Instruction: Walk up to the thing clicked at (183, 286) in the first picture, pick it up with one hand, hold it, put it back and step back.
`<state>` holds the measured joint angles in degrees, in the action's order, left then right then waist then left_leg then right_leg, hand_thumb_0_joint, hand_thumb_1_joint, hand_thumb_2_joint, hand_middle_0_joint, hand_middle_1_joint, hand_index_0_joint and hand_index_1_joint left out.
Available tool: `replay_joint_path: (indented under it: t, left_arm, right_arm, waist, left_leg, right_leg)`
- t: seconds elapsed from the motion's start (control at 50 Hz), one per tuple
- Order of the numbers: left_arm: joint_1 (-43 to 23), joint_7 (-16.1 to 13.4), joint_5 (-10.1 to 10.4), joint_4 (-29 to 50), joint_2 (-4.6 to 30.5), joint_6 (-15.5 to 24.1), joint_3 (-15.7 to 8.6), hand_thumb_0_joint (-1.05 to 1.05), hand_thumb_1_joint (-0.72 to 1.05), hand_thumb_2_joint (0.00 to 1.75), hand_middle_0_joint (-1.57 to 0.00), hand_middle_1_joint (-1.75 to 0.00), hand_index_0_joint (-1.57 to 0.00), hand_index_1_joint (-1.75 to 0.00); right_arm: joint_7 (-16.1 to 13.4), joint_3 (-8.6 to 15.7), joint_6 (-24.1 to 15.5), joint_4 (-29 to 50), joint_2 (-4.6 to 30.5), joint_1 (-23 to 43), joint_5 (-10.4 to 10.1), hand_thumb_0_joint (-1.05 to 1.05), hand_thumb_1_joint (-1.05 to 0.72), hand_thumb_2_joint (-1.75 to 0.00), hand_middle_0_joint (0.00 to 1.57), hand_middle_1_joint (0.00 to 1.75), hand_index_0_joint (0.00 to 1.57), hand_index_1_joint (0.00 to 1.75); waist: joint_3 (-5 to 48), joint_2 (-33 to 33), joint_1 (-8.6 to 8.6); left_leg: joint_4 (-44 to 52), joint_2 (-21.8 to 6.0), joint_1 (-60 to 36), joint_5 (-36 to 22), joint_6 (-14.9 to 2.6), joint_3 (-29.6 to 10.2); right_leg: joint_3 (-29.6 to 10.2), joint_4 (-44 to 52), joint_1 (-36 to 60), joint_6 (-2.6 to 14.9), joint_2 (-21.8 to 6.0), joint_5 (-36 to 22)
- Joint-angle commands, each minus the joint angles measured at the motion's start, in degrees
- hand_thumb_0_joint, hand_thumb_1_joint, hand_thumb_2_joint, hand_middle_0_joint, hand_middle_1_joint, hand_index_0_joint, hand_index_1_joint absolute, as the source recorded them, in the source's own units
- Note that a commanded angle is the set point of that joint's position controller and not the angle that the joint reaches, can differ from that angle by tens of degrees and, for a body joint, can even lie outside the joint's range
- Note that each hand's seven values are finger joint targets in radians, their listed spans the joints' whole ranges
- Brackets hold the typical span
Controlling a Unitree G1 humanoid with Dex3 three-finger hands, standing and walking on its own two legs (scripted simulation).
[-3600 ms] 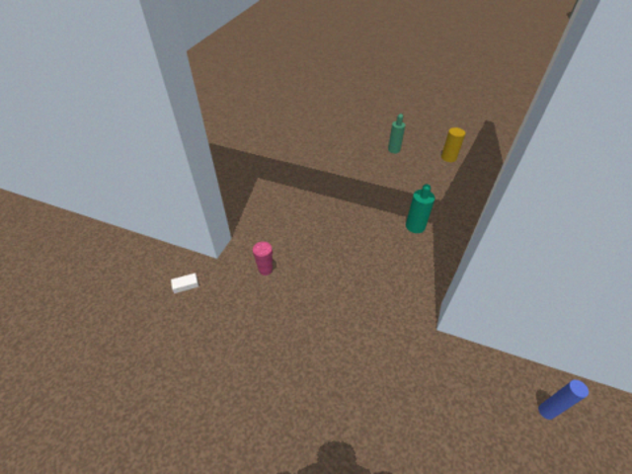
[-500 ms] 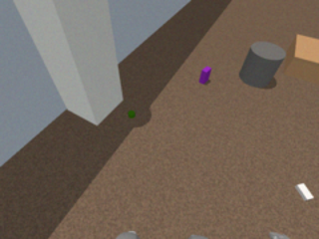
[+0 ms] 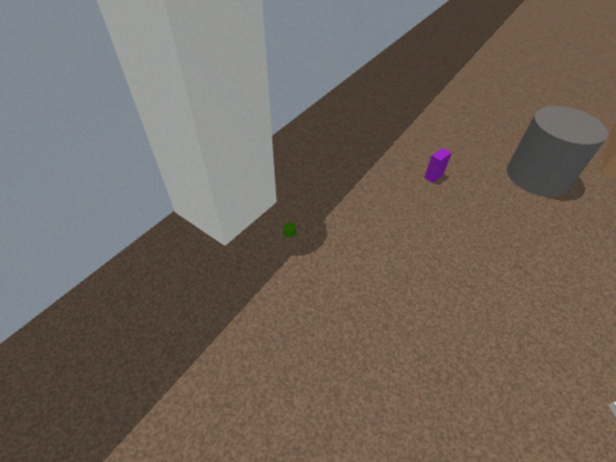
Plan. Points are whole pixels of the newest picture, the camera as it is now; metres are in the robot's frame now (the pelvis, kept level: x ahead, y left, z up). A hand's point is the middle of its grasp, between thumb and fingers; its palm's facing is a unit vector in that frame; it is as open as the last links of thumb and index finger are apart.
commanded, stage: walk up
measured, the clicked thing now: out of the picture +0.38 -0.97 -0.74
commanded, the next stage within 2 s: stand in 0.36 s
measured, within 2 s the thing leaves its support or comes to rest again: neither
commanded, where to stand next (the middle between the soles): +0.07 -0.01 m, yaw -3 degrees
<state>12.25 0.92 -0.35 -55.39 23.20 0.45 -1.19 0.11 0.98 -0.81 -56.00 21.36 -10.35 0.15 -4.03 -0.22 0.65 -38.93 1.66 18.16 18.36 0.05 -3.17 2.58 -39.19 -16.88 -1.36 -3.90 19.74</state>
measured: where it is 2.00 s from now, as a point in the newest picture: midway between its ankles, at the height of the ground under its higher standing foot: outside the picture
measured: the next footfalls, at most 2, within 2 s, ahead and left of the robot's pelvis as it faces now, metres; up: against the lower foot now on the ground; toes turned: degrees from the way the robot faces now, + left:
none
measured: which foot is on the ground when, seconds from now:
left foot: down 0.00-1.00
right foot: down 0.00-1.00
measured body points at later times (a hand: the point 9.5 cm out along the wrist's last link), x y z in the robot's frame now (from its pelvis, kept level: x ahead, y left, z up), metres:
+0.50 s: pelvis +0.01 +0.00 +0.02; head +0.02 +0.01 +0.47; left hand +0.09 +0.30 -0.11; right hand +0.11 -0.31 -0.10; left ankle +0.03 +0.12 -0.72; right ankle +0.01 -0.14 -0.72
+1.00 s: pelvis +0.01 -0.02 +0.03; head +0.02 -0.02 +0.48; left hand +0.09 +0.29 -0.10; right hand +0.10 -0.32 -0.11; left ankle +0.03 +0.12 -0.72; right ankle +0.01 -0.14 -0.72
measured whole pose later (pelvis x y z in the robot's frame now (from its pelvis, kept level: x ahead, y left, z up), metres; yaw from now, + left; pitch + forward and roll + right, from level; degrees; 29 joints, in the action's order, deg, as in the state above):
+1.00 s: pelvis +0.01 -0.02 +0.03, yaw +0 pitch -2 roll +0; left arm 4.6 0.7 -0.1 -66.2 20.5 0.4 -0.3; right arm 0.6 -0.1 -0.2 -66.6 19.8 -3.9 0.4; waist -2.9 0.4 0.3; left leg -19.0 -0.9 8.0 9.2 1.9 -3.8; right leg 3.6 -19.5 -6.9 -0.2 -1.4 10.6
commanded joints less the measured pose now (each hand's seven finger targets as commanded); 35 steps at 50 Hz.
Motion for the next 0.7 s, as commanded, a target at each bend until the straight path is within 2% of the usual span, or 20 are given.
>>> replay_joint_path:
  t: [0.0, 0.04, 0.08, 0.12, 0.24, 0.32, 0.34, 0.38, 0.44, 0.48, 0.52, 0.56, 0.6, 0.62, 0.66, 0.68]
  left_arm:
    - [-5.27, -0.85, 0.15, 2.92, 11.97, 1.73, -2.09, 0.00, 0.90, 0.90, -0.20, -0.30, -0.20, -0.30]
    - [-5.63, -0.76, 0.09, 1.81, 11.80, 1.76, -2.07, 0.00, 0.90, 0.90, -0.20, -0.30, -0.20, -0.30]
    - [-5.41, -0.82, 0.26, 0.54, 11.72, 1.95, -1.97, 0.00, 0.90, 0.90, -0.20, -0.30, -0.20, -0.30]
    - [-6.88, -0.86, 0.38, -0.17, 11.90, 2.01, -1.90, 0.00, 0.90, 0.90, -0.20, -0.30, -0.20, -0.30]
    - [-9.51, -0.76, 0.39, -2.81, 10.84, 1.70, -1.65, 0.00, 0.90, 0.90, -0.20, -0.30, -0.20, -0.30]
    - [-10.66, -0.70, 0.42, -4.27, 10.34, 1.73, -1.56, 0.00, 0.90, 0.90, -0.20, -0.30, -0.20, -0.30]
    - [-10.07, -0.88, 0.38, -5.11, 9.96, 1.64, -1.14, 0.00, 0.90, 0.90, -0.20, -0.30, -0.20, -0.30]
    - [-10.92, -0.99, 0.39, -5.58, 10.18, 1.60, -1.17, 0.00, 0.90, 0.90, -0.20, -0.30, -0.20, -0.30]
    - [-10.80, -1.06, 0.35, -6.40, 10.31, 1.62, -1.20, 0.00, 0.90, 0.90, -0.20, -0.30, -0.20, -0.30]
    - [-10.98, -1.05, 0.35, -6.83, 10.10, 1.59, -1.17, 0.00, 0.90, 0.90, -0.20, -0.30, -0.20, -0.30]
    - [-10.99, -1.00, 0.23, -7.25, 10.09, 1.43, -1.05, 0.00, 0.90, 0.90, -0.20, -0.30, -0.20, -0.30]
    - [-10.89, -1.00, 0.08, -7.53, 9.96, 1.54, -0.93, 0.00, 0.90, 0.90, -0.20, -0.30, -0.20, -0.30]
    - [-10.73, -0.96, 0.03, -7.74, 9.83, 1.40, -0.98, 0.00, 0.90, 0.90, -0.20, -0.30, -0.20, -0.30]
    - [-10.71, -1.00, -0.02, -7.85, 10.06, 1.36, -1.00, 0.00, 0.90, 0.90, -0.20, -0.30, -0.20, -0.30]
    - [-10.46, -1.01, 0.06, -7.86, 10.06, 1.41, -1.01, 0.00, 0.90, 0.90, -0.20, -0.30, -0.20, -0.30]
    - [-10.46, -1.06, -0.04, -7.89, 10.24, 1.42, -1.11, 0.00, 0.90, 0.90, -0.20, -0.30, -0.20, -0.30]
  right_arm:
    - [-0.59, 2.73, -1.95, 1.99, 13.37, 3.74, -0.12, 0.00, -0.90, -0.90, 0.20, 0.30, 0.20, 0.30]
    - [-0.52, 2.17, -2.02, 1.08, 13.02, 3.94, -0.17, 0.00, -0.90, -0.90, 0.20, 0.30, 0.20, 0.30]
    - [-0.50, 1.71, -2.00, -0.01, 12.49, 5.00, -0.35, 0.00, -0.90, -0.90, 0.20, 0.30, 0.20, 0.30]
    - [-0.55, 1.50, -1.94, -1.14, 12.21, 5.16, -0.31, 0.00, -0.90, -0.90, 0.20, 0.30, 0.20, 0.30]
    - [-0.47, 1.28, -1.72, -3.51, 12.12, 7.34, -0.13, 0.00, -0.90, -0.90, 0.20, 0.30, 0.20, 0.30]
    - [-0.55, 1.12, -1.78, -4.85, 11.87, 7.72, -0.11, 0.00, -0.90, -0.90, 0.20, 0.30, 0.20, 0.30]
    - [-0.44, 1.12, -1.70, -4.84, 11.09, 9.17, 0.07, 0.00, -0.90, -0.90, 0.20, 0.30, 0.20, 0.30]
    - [-0.43, 1.19, -1.62, -5.35, 11.47, 8.93, 0.00, 0.00, -0.90, -0.90, 0.20, 0.30, 0.20, 0.30]
    - [-0.56, 1.34, -1.53, -5.58, 11.40, 9.90, -0.06, 0.00, -0.90, -0.90, 0.20, 0.30, 0.20, 0.30]
    - [-0.57, 1.30, -1.47, -5.97, 11.36, 9.81, -0.12, 0.00, -0.90, -0.90, 0.20, 0.30, 0.20, 0.30]
    - [-0.56, 1.36, -1.19, -6.16, 11.13, 10.61, -0.14, 0.00, -0.90, -0.90, 0.20, 0.30, 0.20, 0.30]
    - [-0.47, 1.41, -1.05, -6.42, 11.38, 10.29, -0.09, 0.00, -0.90, -0.90, 0.20, 0.30, 0.20, 0.30]
    - [-0.45, 1.45, -0.94, -6.76, 11.47, 10.25, 0.00, 0.00, -0.90, -0.90, 0.20, 0.30, 0.20, 0.30]
    - [-0.44, 1.44, -0.93, -6.64, 11.19, 10.81, -0.01, 0.00, -0.90, -0.90, 0.20, 0.30, 0.20, 0.30]
    - [-0.32, 1.36, -0.85, -6.79, 11.10, 10.21, 0.03, 0.00, -0.90, -0.90, 0.20, 0.30, 0.20, 0.30]
    - [-0.32, 1.41, -0.87, -6.79, 11.07, 10.06, 0.04, 0.00, -0.90, -0.90, 0.20, 0.30, 0.20, 0.30]
  waist:
    - [3.45, -1.18, -0.27]
    - [4.21, -2.14, -0.12]
    - [5.50, -0.69, 0.33]
    - [5.73, -0.61, -0.06]
    - [4.81, 0.74, 0.12]
    - [6.26, 1.33, -0.02]
    - [4.77, 1.16, 0.25]
    - [5.19, 2.29, 0.01]
    - [7.49, 2.20, 0.07]
    - [7.13, 2.26, -0.03]
    - [5.64, 1.80, -0.07]
    - [6.27, 1.72, -0.33]
    - [4.80, 1.53, -0.30]
    - [5.41, 1.43, -0.11]
    - [4.80, 0.96, -0.30]
    - [5.25, 0.05, -0.19]
  left_leg:
    - [10.62, -5.96, -1.65, -4.81, -4.40, -8.77]
    - [12.28, -6.50, -0.49, -5.22, -4.47, -8.83]
    - [12.24, -5.80, -1.86, -8.89, -3.67, -7.50]
    - [12.48, -5.19, -3.26, -11.19, -3.01, -6.33]
    - [17.23, -6.40, -3.65, -9.59, -2.71, -7.55]
    - [18.42, -6.49, -4.69, -13.98, -2.17, -7.20]
    - [19.13, -7.44, -6.28, -15.84, -1.58, -7.16]
    - [19.83, -7.78, -6.14, -16.81, -1.30, -7.13]
    - [19.77, -7.91, -9.18, -20.65, -1.03, -6.04]
    - [20.67, -8.04, -8.69, -19.11, -0.94, -5.76]
    - [21.75, -7.73, -8.63, -14.37, -0.72, -5.59]
    - [22.06, -7.92, -8.51, -14.30, -0.88, -5.64]
    - [23.30, -7.72, -8.08, -9.77, -0.72, -5.66]
    - [23.06, -8.05, -8.89, -11.49, -0.92, -5.72]
    - [23.82, -7.53, -7.50, -9.24, -0.65, -5.50]
    - [23.20, -7.69, -8.42, -10.52, -0.77, -5.40]
  right_leg:
    - [-5.51, 11.26, 0.94, 4.59, -3.74, -4.28]
    - [-5.12, 12.78, 4.83, 4.31, -3.53, -4.10]
    - [-5.59, 14.11, 6.74, 4.65, -4.66, -6.81]
    - [-5.92, 15.42, 7.15, 4.62, -5.37, -9.07]
    - [-4.02, 18.69, 8.75, 3.49, -4.33, -5.21]
    - [-3.17, 19.55, 11.47, 2.97, -4.17, -8.73]
    - [-4.66, 20.33, 10.31, 2.60, -3.91, -9.05]
    - [-4.40, 20.79, 12.07, 2.28, -3.86, -9.93]
    - [-4.47, 20.99, 13.11, 2.34, -4.12, -13.74]
    - [-4.39, 21.43, 13.65, 2.14, -3.92, -12.97]
    - [-4.76, 22.47, 11.81, 2.23, -3.95, -10.08]
    - [-4.69, 22.87, 12.49, 2.21, -4.00, -10.87]
    - [-4.94, 23.05, 11.20, 2.23, -3.80, -8.69]
    - [-4.91, 22.73, 11.50, 2.40, -3.99, -9.82]
    - [-4.95, 23.38, 11.29, 2.20, -3.82, -7.99]
    - [-5.25, 23.39, 11.54, 2.30, -4.07, -8.36]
